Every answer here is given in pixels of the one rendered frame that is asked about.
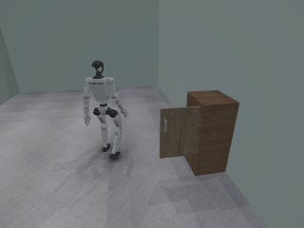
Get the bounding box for robot right forearm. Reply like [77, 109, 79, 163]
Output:
[114, 93, 124, 110]

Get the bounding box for right robot thigh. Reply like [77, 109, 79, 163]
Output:
[107, 108, 123, 135]

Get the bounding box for left robot hand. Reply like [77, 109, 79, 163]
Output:
[84, 113, 91, 126]

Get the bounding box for robot right upper arm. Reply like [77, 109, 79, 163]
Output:
[105, 77, 116, 99]

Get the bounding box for robot left forearm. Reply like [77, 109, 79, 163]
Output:
[83, 97, 89, 114]

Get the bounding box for robot left upper arm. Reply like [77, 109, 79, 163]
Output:
[84, 77, 92, 99]

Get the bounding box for right robot hand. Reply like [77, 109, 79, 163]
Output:
[120, 108, 127, 118]

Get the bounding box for handle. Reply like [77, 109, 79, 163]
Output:
[164, 119, 167, 133]

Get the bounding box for humanoid robot torso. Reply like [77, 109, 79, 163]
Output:
[90, 76, 110, 115]

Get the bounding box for cupboard door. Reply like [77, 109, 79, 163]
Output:
[160, 106, 200, 159]

